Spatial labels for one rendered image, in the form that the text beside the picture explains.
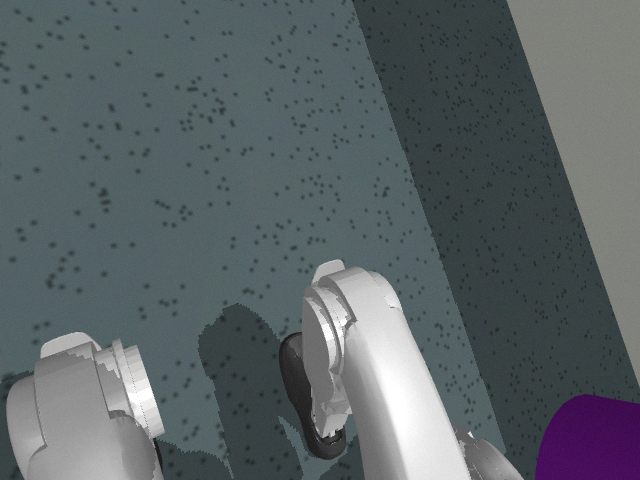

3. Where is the right robot hand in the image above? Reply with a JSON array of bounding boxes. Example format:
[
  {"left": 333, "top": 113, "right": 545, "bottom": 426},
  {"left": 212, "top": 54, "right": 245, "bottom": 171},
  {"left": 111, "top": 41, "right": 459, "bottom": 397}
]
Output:
[{"left": 452, "top": 424, "right": 524, "bottom": 480}]

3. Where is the right robot foot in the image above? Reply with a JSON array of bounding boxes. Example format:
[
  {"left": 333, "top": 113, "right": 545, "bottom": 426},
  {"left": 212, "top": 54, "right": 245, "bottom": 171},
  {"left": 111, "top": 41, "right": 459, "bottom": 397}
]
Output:
[{"left": 279, "top": 332, "right": 346, "bottom": 460}]

